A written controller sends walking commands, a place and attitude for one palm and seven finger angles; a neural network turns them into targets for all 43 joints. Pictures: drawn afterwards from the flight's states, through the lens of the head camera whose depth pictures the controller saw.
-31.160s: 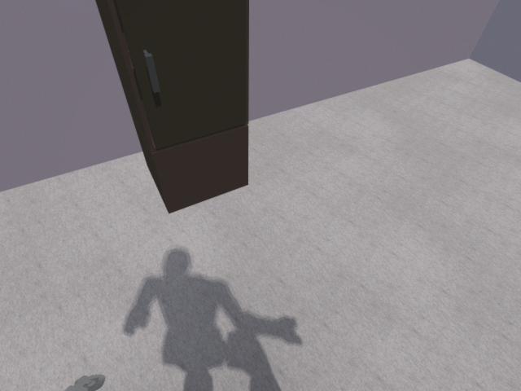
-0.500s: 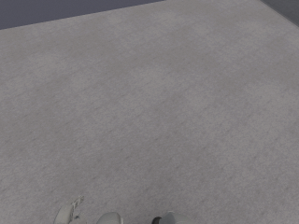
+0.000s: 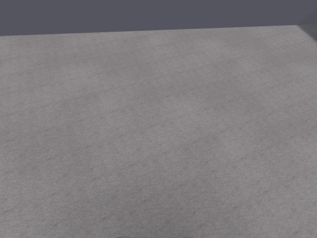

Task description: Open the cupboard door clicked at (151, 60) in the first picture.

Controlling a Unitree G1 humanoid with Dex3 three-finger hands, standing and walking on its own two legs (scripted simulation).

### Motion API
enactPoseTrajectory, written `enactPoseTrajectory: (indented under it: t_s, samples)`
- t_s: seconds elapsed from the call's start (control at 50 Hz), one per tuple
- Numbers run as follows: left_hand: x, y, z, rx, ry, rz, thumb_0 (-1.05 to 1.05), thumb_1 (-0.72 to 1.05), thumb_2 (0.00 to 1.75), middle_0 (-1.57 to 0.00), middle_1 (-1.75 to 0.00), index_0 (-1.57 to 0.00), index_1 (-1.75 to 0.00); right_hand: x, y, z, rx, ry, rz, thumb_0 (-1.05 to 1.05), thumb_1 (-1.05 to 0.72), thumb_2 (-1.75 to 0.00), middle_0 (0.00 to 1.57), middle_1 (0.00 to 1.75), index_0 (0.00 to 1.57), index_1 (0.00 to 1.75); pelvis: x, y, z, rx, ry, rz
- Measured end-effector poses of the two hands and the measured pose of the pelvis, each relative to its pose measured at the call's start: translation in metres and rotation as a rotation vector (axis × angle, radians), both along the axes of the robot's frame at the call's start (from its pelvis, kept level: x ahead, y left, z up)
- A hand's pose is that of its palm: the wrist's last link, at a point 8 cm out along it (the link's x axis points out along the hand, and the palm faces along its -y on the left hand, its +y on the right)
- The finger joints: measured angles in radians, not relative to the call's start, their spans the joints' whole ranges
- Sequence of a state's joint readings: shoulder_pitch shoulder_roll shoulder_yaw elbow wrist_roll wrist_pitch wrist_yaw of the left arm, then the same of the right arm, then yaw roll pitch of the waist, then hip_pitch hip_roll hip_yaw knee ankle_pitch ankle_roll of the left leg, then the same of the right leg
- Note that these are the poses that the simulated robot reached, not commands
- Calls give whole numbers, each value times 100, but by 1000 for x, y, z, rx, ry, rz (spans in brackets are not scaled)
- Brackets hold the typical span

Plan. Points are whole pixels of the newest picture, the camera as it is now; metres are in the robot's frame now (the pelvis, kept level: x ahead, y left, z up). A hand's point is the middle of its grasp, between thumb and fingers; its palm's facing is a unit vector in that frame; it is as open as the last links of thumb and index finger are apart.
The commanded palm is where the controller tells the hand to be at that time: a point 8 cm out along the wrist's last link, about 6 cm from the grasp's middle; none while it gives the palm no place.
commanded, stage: turn to face it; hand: left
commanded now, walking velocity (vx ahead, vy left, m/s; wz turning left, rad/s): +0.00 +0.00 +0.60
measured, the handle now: out of the picture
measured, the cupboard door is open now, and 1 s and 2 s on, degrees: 21 21 21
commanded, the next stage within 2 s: none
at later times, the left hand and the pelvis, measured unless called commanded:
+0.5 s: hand out of the picture +0.10 +0.12 -0.13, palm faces +0.26 -0.92 -0.29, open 7.4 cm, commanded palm none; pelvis +0.04 -0.09 +0.01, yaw +17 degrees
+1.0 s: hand out of the picture -0.07 +0.12 -0.17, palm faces +0.62 -0.74 -0.27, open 7.4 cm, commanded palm none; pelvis +0.03 -0.08 +0.00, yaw +37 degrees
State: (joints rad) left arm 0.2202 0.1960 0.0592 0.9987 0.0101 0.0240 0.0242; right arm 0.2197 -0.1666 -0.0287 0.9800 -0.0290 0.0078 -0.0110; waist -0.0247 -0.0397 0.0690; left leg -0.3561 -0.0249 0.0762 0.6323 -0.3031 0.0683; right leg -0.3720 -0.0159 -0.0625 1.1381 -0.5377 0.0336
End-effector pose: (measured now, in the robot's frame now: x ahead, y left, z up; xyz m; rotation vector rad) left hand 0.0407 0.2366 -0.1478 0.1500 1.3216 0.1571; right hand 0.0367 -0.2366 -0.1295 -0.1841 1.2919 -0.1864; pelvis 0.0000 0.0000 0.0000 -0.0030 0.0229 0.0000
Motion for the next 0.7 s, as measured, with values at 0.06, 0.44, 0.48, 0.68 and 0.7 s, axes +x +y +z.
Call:
enactPoseTrajectory:
  t_s: [0.06, 0.44, 0.48, 0.68, 0.7]
  samples:
    - [16, 6, 11, 10, -26, 21, 1, 92, 90, -20, -30, -20, -30, 4, -1, 7, -10, 39, 29, 0, -91, -90, 20, 30, 20, 30, 6, 0, 8, -11, 13, 28]
    - [62, -55, 45, 117, -224, 133, 1, 91, 90, -20, -30, -20, -30, 100, -93, -12, 13, 13, 186, 1, -91, -90, 20, 30, 20, 30, 39, -82, 5, 23, -2, 249]
    - [48, -65, 50, 121, -205, 175, 1, 91, 90, -20, -30, -20, -30, 118, -99, -8, 18, 1, 220, 1, -91, -90, 20, 30, 20, 30, 41, -89, 9, 40, -9, 282]
    - [-32, -100, 48, 102, -94, 389, 1, 92, 90, -20, -30, -20, -30, 191, -81, 7, 40, -36, 425, 1, -91, -90, 20, 30, 20, 30, 48, -108, 19, 69, -1, 436]
    - [-43, -101, 46, 100, -81, 412, 1, 92, 90, -20, -30, -20, -30, 198, -75, 7, 41, -41, 451, 1, -91, -90, 20, 30, 20, 30, 47, -108, 19, 68, -1, 452]
